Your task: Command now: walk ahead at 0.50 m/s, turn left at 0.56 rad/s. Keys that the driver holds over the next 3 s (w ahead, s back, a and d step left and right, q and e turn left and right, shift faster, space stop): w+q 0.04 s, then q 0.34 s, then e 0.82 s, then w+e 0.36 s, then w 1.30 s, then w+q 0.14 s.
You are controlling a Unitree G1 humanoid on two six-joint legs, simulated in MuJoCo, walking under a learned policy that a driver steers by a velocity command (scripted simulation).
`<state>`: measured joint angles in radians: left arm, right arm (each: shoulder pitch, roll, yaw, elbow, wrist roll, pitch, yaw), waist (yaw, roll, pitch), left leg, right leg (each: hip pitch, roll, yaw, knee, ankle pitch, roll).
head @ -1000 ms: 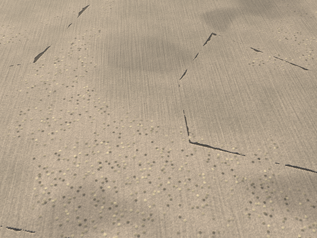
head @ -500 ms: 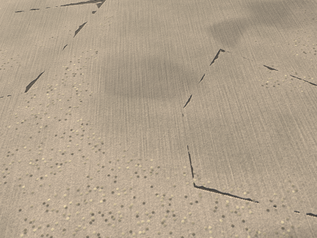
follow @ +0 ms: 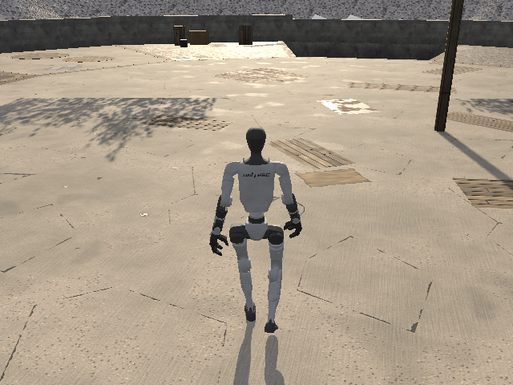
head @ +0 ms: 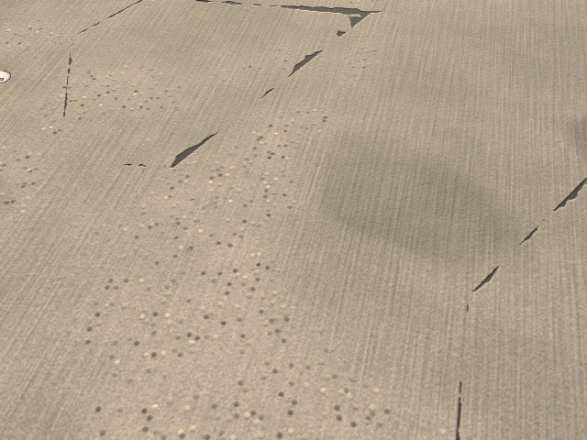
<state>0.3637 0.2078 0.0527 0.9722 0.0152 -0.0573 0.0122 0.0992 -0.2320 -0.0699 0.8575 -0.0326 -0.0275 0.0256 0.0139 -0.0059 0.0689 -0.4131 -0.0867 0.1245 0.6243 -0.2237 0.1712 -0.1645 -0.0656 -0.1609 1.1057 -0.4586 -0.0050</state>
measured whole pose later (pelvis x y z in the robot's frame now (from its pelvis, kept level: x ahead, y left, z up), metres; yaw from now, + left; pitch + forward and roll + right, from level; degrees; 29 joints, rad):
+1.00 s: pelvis +0.22 +0.00 +0.03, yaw +2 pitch +1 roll +0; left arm 0.20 0.31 0.09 0.80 0.02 0.06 -0.01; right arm 0.24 -0.28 -0.03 0.82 -0.03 0.02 -0.06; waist 0.01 -0.04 0.04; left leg -0.20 -0.04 -0.02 0.42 -0.23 0.05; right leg -0.47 0.14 0.11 0.80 -0.37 0.00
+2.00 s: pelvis +0.49 -0.10 +0.02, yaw -25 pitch +0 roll +0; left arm 0.30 0.29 0.03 0.85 0.03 -0.04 -0.02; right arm 0.26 -0.26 -0.03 0.82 -0.02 -0.06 0.01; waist 0.01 -0.04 0.05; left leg -0.27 -0.06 0.07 0.44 -0.17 0.08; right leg -0.39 0.02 0.05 1.14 -0.32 -0.08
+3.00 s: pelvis +0.99 -0.34 +0.01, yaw -22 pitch +0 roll -1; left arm 0.35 0.24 0.04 1.00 0.02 -0.07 -0.01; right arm 0.16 -0.24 -0.04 0.88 -0.02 -0.06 0.01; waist 0.02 -0.01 0.06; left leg -0.36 -0.05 0.08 0.53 -0.18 0.10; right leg -0.25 0.01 -0.02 1.10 -0.38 -0.07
